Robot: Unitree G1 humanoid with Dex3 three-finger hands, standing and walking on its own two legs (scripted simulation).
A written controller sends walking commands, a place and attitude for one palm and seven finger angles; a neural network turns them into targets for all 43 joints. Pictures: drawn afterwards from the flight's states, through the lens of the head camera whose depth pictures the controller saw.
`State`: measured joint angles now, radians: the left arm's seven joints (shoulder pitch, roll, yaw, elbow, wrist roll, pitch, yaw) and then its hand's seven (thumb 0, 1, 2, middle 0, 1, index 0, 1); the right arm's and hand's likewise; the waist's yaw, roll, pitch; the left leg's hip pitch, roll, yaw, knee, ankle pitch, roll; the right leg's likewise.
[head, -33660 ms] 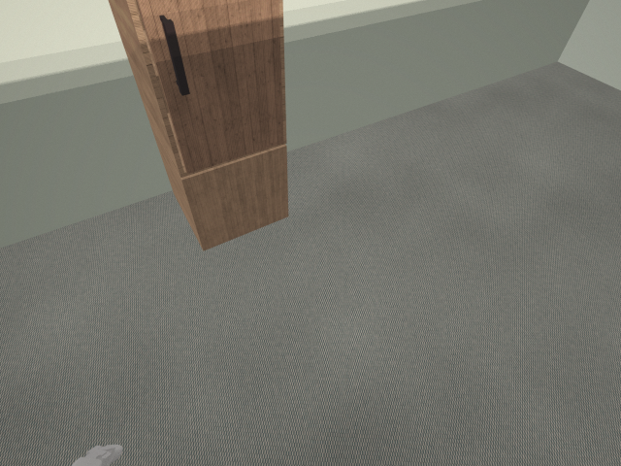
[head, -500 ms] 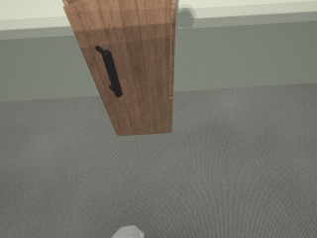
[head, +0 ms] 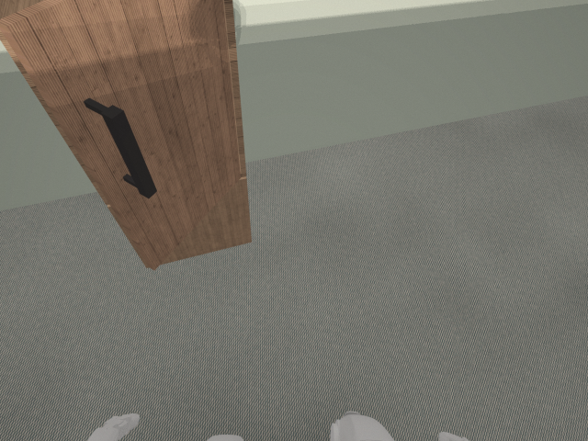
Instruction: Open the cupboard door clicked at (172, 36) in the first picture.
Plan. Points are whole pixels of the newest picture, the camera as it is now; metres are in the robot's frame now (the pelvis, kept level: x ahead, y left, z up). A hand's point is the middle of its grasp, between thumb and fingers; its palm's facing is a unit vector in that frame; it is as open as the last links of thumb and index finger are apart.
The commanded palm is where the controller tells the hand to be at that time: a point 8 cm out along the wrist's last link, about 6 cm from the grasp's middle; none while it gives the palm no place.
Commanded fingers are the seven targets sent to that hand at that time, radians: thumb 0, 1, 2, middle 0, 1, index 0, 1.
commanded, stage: walk to a spot facing it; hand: left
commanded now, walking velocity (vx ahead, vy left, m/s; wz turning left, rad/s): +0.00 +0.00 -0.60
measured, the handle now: (123, 152) +0.49 +0.33 +0.04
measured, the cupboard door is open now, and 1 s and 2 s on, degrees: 41 41 41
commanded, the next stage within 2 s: none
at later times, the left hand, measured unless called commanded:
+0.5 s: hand (203, 395) +0.18 +0.16 -0.17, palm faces -0.33 -0.93 -0.19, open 7.4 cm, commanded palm none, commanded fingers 0.00 0.90 0.90 -0.20 -0.30 -0.20 -0.30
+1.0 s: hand (249, 367) +0.23 +0.09 -0.17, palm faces -0.59 -0.79 -0.18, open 7.4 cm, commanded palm none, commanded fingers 0.00 0.90 0.90 -0.20 -0.30 -0.20 -0.30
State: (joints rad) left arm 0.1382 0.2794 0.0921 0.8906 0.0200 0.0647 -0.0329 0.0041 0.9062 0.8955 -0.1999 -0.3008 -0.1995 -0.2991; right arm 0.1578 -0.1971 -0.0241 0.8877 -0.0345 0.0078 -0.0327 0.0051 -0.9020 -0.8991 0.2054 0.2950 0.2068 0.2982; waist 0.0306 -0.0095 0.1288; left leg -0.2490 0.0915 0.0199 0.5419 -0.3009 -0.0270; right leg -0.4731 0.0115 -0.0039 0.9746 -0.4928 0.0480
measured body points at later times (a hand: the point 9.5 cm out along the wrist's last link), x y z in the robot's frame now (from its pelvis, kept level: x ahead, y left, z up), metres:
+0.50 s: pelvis +0.02 +0.00 +0.00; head +0.07 +0.00 +0.44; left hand +0.20 +0.21 -0.15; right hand -0.04 -0.26 -0.14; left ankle +0.06 +0.12 -0.74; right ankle -0.04 -0.13 -0.69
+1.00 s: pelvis +0.04 -0.02 +0.00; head +0.09 -0.03 +0.45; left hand +0.26 +0.13 -0.15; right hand -0.07 -0.26 -0.13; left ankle +0.10 +0.08 -0.74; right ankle -0.05 -0.13 -0.67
